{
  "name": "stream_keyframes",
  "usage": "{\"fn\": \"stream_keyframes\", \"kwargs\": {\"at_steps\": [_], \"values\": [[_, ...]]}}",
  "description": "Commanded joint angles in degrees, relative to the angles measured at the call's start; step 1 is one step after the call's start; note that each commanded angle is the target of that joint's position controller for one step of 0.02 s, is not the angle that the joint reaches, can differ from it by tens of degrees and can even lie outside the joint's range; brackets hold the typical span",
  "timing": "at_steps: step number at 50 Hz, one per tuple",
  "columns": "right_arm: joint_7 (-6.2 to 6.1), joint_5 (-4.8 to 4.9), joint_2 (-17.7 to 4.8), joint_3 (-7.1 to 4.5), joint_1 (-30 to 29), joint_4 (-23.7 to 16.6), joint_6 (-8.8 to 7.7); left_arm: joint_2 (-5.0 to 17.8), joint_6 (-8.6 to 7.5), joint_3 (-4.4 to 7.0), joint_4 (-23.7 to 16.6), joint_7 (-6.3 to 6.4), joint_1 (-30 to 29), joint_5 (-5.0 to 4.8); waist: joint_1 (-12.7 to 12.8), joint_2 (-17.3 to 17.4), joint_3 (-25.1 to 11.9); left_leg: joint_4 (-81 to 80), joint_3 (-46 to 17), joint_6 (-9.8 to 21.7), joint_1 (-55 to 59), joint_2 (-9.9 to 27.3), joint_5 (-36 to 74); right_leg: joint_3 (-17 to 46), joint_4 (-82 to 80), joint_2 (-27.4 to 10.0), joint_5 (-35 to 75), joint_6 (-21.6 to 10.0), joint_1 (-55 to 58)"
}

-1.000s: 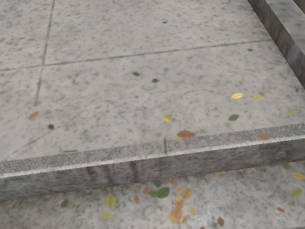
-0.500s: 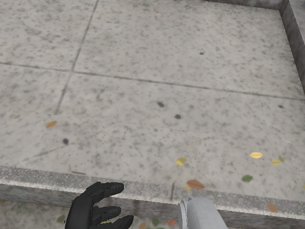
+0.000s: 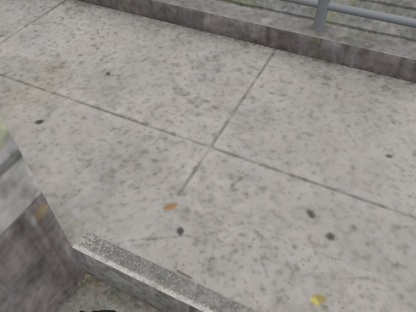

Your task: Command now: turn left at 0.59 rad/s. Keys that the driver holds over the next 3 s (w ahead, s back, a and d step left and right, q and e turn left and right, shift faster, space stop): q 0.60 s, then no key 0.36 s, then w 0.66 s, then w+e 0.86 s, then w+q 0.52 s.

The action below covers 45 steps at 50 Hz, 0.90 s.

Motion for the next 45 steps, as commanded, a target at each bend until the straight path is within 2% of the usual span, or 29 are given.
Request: {"fn": "stream_keyframes", "kwargs": {"at_steps": [1,3,5,7,8,9,10,11,12,13,14,15,16,17,18,20,22,24,25,27,28,29,32,34,37,39,42,44,45], "values": [[-0.78,0.03,-4.6,-1.67,-0.96,-4.05,0.36,7.1,-0.88,1.86,-7.56,1.17,-5.38,0.67,-0.32,-10.34,-2.83,-6.76,1.74,-0.72,0.7,3.04,-1.02,19.29,-20.91,-13.24,-0.57,-8.3,3.76],[-1.1,0.23,-3.95,-1.2,-1.37,-4.22,0.58,7.61,-0.36,2.01,-9.48,1.38,-5.25,1.37,-0.22,-12.41,-3.87,-22.25,2.7,1.39,6.27,6.09,-4.94,17.21,-19.5,-13.91,-3.38,-6.32,3.13],[-0.32,1.57,-4.59,-1.25,-0.25,-2.71,-0.42,7.47,0.12,2.22,-9.32,1.58,-2.95,1.43,1.41,-14.28,-5.42,-42.77,5.17,4.32,14.46,7.42,-6.36,13.68,-17.37,-12.83,-3.94,-4.93,5.6],[0.92,3.07,-3.79,-1.11,4.69,-0.08,-1.94,8.55,1.17,3.24,-7.53,1.7,-0.46,0.64,0.11,-12.03,-6.83,-61.66,8.38,5.56,25.68,7.28,3.49,9.41,-10.91,-12.25,11.87,-3.56,6.11],[1.84,3.86,-2.06,-0.76,12.91,3.77,-3.27,8.19,1.23,3.89,-4.92,1.4,2.49,0.44,-3.19,-5.37,-7.46,-72.25,7.89,4.81,34.35,6.49,12.6,4.13,0.38,-8.93,18.24,-2.37,5.38],[2.94,2.21,-1.48,-0.34,14.96,6.91,-4.45,5.33,1.77,3.57,-2.78,0.92,4.66,-0.14,-3.28,5.81,-2.96,-78.94,5.73,3.01,32.58,5.05,14.23,-2.15,14.89,-4.32,5.83,-1.71,4.33],[4.38,0.36,-3.28,0.41,13.85,7.08,-6.19,-0.48,2.68,2.17,-2.77,0.27,4.22,-0.95,0.57,14.18,0.89,-65.4,-0.71,1.38,32.83,8.37,39.73,-2.0,34.68,-0.92,-14.72,-0.97,-10.65],[4.31,-0.93,-11.81,-1.44,15.83,4.86,-7.36,-0.75,1.87,2.0,-4.94,-0.92,3.19,-2.48,0.46,17.01,-2.58,-52.67,-10.67,1.53,36.86,17.81,83.8,0.42,50.48,1.31,-15.48,3.5,-23.2],[3.01,0.55,-16.34,-3.8,17.73,2.62,-6.95,-0.09,0.65,1.98,-7.42,-0.72,-2.4,-2.95,-3.81,15.04,-11.5,-58.08,-20.72,6.3,44.0,23.78,79.07,4.0,56.16,1.37,-12.29,4.19,-30.09],[1.43,-0.49,-17.02,-4.02,15.24,0.78,-5.54,-1.98,0.03,0.58,-10.83,0.47,-12.75,-1.35,-5.96,12.15,-10.44,-66.92,-29.27,13.4,41.32,26.38,45.56,7.84,63.94,2.38,-5.17,4.61,-37.96],[-0.05,0.69,-13.94,-3.11,11.51,0.49,-4.49,-1.71,-0.29,0.05,-11.35,-0.39,-15.98,0.29,-5.39,12.16,-6.4,-69.83,-28.36,16.7,40.79,23.97,27.94,6.76,67.15,2.11,0.47,4.02,-42.67],[-1.45,1.18,-10.93,-2.26,12.02,1.39,-4.42,-1.29,-0.41,0.01,-11.43,-1.58,-18.14,0.14,-5.85,11.38,-3.67,-71.54,-29.73,18.21,39.65,23.31,22.37,8.31,68.0,3.18,0.77,2.72,-44.2],[-1.96,0.59,-6.76,-1.11,11.75,2.4,-4.63,-1.62,-0.52,-0.03,-11.34,-2.23,-18.13,0.85,-4.16,6.14,-3.43,-70.08,-28.83,18.04,36.99,21.26,15.14,10.62,68.22,3.69,6.91,1.91,-42.83],[-1.48,0.79,-3.98,-0.37,11.19,3.46,-4.67,-0.42,-0.31,0.01,-10.18,-2.55,-14.54,1.41,-2.22,1.94,-3.77,-68.37,-25.18,14.54,34.84,17.82,4.92,10.3,61.99,4.2,14.82,1.75,-41.32],[-1.74,0.99,-2.08,0.2,12.75,4.69,-4.53,-1.51,0.41,-0.22,-10.14,-2.64,-14.14,1.17,-2.16,3.37,-3.24,-68.14,-24.03,13.26,33.3,16.28,4.71,9.22,61.51,5.62,15.14,1.64,-40.34],[-1.83,0.84,-2.97,-0.11,14.55,5.45,-4.58,-2.65,1.91,-1.12,-9.43,-2.03,-12.89,1.33,-2.0,2.3,-5.68,-65.18,-21.84,11.76,34.48,14.4,10.17,8.24,63.02,8.03,15.47,1.43,-40.99],[-2.75,0.71,-2.53,0.25,16.65,6.87,-4.85,-4.68,2.67,-1.82,-10.32,-1.09,-14.97,0.97,-2.89,5.58,-6.18,-65.98,-24.23,13.97,35.96,15.45,14.65,9.39,66.54,9.05,10.9,0.88,-44.0],[-3.01,0.66,-2.12,0.19,18.29,7.74,-4.87,-4.94,2.88,-2.37,-10.94,-0.86,-16.8,1.2,-3.02,1.77,-5.24,-66.36,-25.4,15.04,36.38,15.04,13.26,10.17,64.49,8.65,10.4,1.14,-45.7],[-3.26,0.98,-3.28,-0.18,18.2,6.55,-5.2,-3.15,2.79,-1.81,-11.47,-0.3,-17.47,2.21,-3.61,1.28,-6.25,-67.32,-25.75,16.86,36.53,14.73,10.76,10.88,62.87,8.11,10.74,1.34,-43.35],[-3.49,1.41,-3.91,-0.65,17.29,5.59,-6.05,-2.65,2.54,-1.74,-12.17,-0.18,-19.92,2.5,-4.67,1.93,-3.2,-70.72,-28.69,19.14,33.25,13.86,3.56,11.03,62.03,9.49,9.31,1.88,-43.58],[-3.55,2.11,-6.25,-1.26,16.91,5.26,-6.43,-1.55,2.67,-1.47,-12.58,-0.4,-20.67,1.56,-5.18,1.4,-1.52,-74.81,-30.12,20.13,33.11,14.9,3.39,8.75,57.11,9.4,5.14,2.14,-42.76],[-3.5,1.54,-6.52,-1.76,18.96,5.18,-7.02,-1.89,2.31,-0.86,-11.97,-0.39,-20.38,1.22,-5.47,3.55,-2.26,-75.61,-31.63,21.0,34.59,16.46,9.14,10.42,58.99,9.09,2.28,1.59,-40.93],[-4.04,1.26,-4.39,-1.65,21.58,7.3,-7.72,-3.39,2.25,-1.27,-12.52,-0.92,-22.09,1.51,-5.28,2.29,-3.03,-76.11,-28.71,19.61,39.53,16.32,12.24,11.1,56.06,8.49,-1.22,0.14,-40.14],[-4.16,1.37,-4.92,-1.81,20.4,6.6,-8.1,-3.59,2.9,-1.2,-11.98,-1.84,-21.19,0.36,-4.32,2.91,-4.42,-77.32,-26.27,19.8,39.18,16.07,13.83,10.07,55.53,9.62,-3.53,0.3,-36.04],[-4.95,1.12,-4.04,-1.1,18.22,5.7,-7.5,-3.16,3.72,-1.9,-13.44,-2.49,-22.27,-0.04,-2.94,4.63,-4.62,-78.91,-24.6,18.5,39.87,15.62,13.81,11.19,46.83,8.32,-8.76,0.34,-32.02],[-4.7,1.46,-3.51,-0.64,14.65,3.91,-6.31,-2.81,5.12,-2.02,-10.76,-3.19,-18.63,-1.76,-1.56,7.01,-5.76,-81.85,-18.51,16.29,32.47,12.79,15.47,6.47,32.7,8.33,-12.14,-0.87,-18.51],[-2.5,1.18,-5.69,-1.43,13.0,3.01,-6.96,-1.05,5.01,-1.93,-8.93,-3.21,-10.86,-2.46,-0.8,12.82,-6.17,-83.83,-15.21,16.04,26.61,13.26,22.86,3.89,16.29,11.15,-27.18,-4.75,0.7],[-0.42,2.89,-2.96,-1.05,16.29,5.25,-6.99,0.83,3.61,-0.42,-5.61,-2.8,-3.76,-2.76,1.25,8.36,-6.92,-73.38,-11.91,13.23,27.31,12.46,35.69,5.68,-5.86,12.02,-16.34,-7.23,11.06],[-0.21,2.9,-1.41,-0.63,13.38,1.83,-7.19,7.65,3.23,1.49,-5.13,-2.51,2.02,-0.52,3.96,-4.74,-7.98,-57.92,-7.21,8.24,12.11,7.86,27.86,31.27,-16.86,0.97,-15.51,-11.98,17.61]]}}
